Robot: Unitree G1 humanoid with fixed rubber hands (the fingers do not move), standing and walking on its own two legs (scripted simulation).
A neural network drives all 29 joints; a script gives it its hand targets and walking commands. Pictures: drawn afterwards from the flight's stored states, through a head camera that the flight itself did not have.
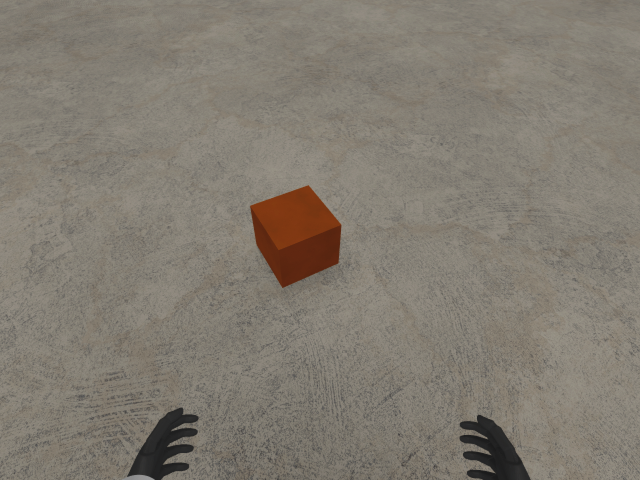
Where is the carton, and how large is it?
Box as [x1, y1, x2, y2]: [250, 185, 340, 287]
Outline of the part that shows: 308,185 250,206 256,243 282,287 338,262 340,224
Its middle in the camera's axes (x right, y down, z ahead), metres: -0.10 -0.02 +1.53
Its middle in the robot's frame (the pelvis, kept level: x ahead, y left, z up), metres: +1.09 +0.12 -0.66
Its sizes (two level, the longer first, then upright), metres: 0.257 0.256 0.228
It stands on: the floor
